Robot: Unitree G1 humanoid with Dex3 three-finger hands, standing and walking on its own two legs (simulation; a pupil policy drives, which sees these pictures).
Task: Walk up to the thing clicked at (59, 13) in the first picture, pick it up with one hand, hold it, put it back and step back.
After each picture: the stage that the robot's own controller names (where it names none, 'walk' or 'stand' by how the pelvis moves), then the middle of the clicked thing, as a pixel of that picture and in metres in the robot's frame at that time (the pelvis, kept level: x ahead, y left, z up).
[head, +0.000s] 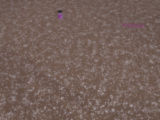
stand; (60, 14) +1.94 +0.36 -0.72
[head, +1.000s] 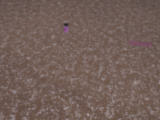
walk; (66, 27) +1.82 +0.21 -0.70
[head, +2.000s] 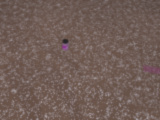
walk; (65, 44) +1.25 +0.14 -0.71
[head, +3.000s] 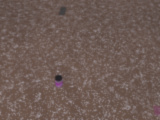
walk; (58, 81) +0.81 +0.19 -0.71
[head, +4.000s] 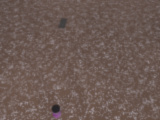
walk; (56, 111) +0.54 +0.20 -0.71
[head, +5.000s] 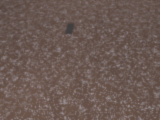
stand; out of the picture +0.38 +0.20 -0.70
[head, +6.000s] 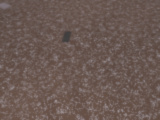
stand; out of the picture +0.35 +0.20 -0.73
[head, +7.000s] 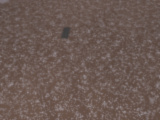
stand; out of the picture +0.34 +0.20 -0.73
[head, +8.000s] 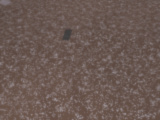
stand; out of the picture +0.35 +0.21 -0.73
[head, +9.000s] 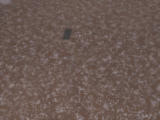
stand; out of the picture +0.33 +0.20 -0.73
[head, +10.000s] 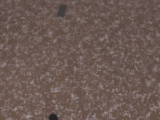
go down; out of the picture +0.36 +0.20 -0.70
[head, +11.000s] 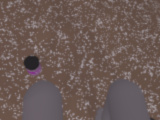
go down; (33, 66) +0.43 +0.22 -0.31
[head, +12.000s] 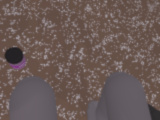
close in; (16, 59) +0.43 +0.24 -0.27
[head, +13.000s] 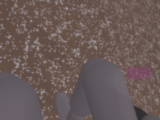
close in; out of the picture +0.42 +0.27 -0.22
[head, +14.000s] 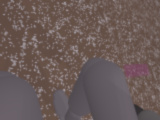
close; out of the picture +0.41 +0.28 -0.22
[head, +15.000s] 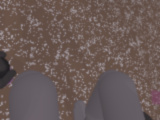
lift; (0, 72) +0.33 +0.24 -0.18
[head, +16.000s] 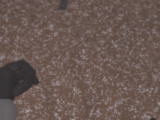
hold; out of the picture +0.21 +0.11 -0.62
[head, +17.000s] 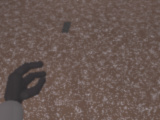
hold; out of the picture +0.37 -0.02 -0.71
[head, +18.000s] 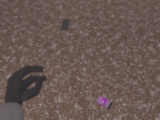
hold; (104, 102) +0.59 -0.16 -0.71
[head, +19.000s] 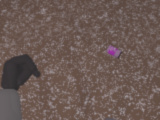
crouch; (114, 51) +0.81 -0.31 -0.59
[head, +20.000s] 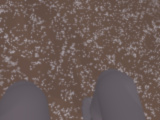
lower; out of the picture +1.11 -0.34 -0.30
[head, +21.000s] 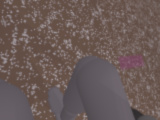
lower; out of the picture +1.40 -0.26 -0.25
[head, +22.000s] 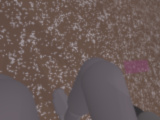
lower; out of the picture +1.62 -0.33 -0.25
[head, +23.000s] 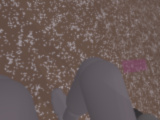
lower; out of the picture +1.83 -0.41 -0.25
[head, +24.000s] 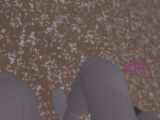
lower; out of the picture +2.03 -0.49 -0.25
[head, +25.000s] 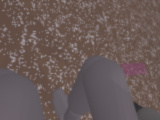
loosen; out of the picture +2.22 -0.59 -0.24
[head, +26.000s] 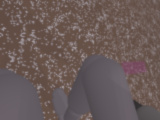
withdraw; out of the picture +2.41 -0.67 -0.24
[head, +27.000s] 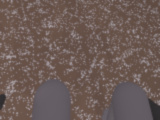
walk; out of the picture +2.40 -1.19 -0.35
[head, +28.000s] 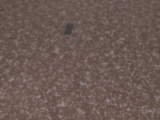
stand; out of the picture +2.32 -1.50 -0.68
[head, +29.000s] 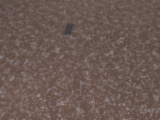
stand; out of the picture +2.46 -1.60 -0.69
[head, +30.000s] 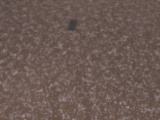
stand; out of the picture +2.60 -1.70 -0.71
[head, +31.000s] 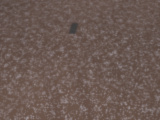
walk; out of the picture +2.72 -1.81 -0.75
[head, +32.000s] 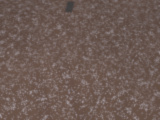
walk; out of the picture +3.04 -1.92 -0.73
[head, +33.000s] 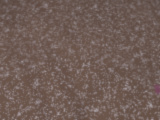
walk; out of the picture +3.65 -1.50 -0.71
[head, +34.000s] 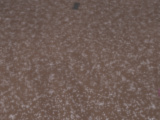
stand; out of the picture +3.75 -2.02 -0.73
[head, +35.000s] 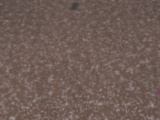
stand; out of the picture +3.82 -2.12 -0.75
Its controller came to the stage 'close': yes
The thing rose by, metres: 0.23
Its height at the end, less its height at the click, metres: -0.02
